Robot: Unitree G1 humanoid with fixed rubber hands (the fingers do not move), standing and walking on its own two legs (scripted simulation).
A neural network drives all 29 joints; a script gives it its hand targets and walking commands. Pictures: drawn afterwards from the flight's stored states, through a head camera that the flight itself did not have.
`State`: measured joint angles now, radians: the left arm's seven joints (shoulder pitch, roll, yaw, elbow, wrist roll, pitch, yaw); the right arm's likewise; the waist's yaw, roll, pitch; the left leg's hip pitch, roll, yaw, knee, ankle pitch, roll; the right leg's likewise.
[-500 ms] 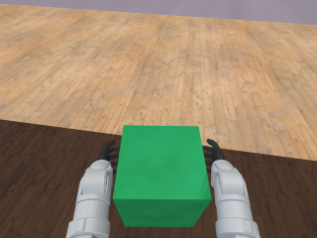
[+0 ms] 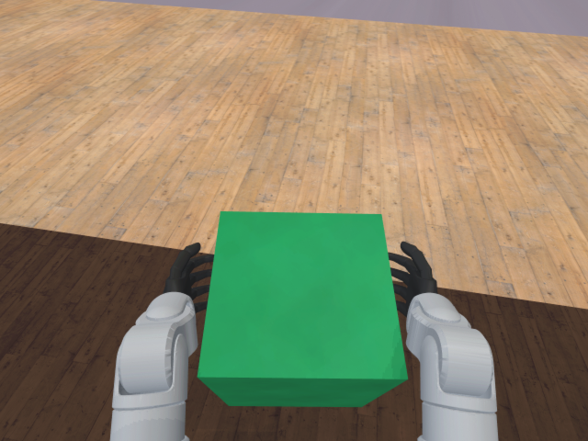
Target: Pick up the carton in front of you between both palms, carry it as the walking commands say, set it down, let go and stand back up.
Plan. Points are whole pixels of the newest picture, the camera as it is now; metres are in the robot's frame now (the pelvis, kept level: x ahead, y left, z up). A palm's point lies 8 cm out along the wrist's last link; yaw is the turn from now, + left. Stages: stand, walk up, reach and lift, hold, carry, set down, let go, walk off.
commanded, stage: carry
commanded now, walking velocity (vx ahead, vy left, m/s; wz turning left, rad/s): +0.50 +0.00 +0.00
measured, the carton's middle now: (298, 319) +0.29 +0.00 +0.02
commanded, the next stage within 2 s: none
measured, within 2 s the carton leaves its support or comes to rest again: neither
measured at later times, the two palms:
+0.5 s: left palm (210, 186) +0.50 +0.15 +0.09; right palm (382, 185) +0.51 -0.15 +0.09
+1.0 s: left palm (234, 94) +0.86 +0.15 +0.09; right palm (357, 97) +0.85 -0.15 +0.10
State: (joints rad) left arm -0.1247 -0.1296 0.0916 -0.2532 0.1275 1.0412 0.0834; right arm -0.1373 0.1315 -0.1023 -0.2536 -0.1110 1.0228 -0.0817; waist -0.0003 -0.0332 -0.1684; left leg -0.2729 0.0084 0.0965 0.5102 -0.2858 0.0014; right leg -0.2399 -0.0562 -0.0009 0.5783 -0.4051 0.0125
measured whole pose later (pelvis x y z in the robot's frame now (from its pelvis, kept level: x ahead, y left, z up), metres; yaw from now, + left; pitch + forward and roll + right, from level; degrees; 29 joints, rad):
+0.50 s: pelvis +0.28 -0.01 +0.00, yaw +0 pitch +4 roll +2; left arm 0.04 -0.13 0.04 -0.55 0.03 1.21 0.16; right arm 0.05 0.13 -0.04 -0.56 -0.04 1.18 -0.13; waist 0.05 -0.02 -0.13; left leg -0.59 0.04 0.19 0.59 -0.12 0.02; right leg 0.07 -0.04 -0.16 0.27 -0.41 0.00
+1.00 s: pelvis +0.59 +0.01 +0.01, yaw -1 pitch +3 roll -1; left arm -0.14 -0.13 0.12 -0.33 0.06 1.12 0.14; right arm -0.16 0.13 -0.10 -0.29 -0.04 1.08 -0.13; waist -0.03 -0.01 -0.09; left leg -0.02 -0.01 0.19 0.33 -0.37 0.06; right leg -0.70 -0.10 -0.12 0.75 -0.04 -0.04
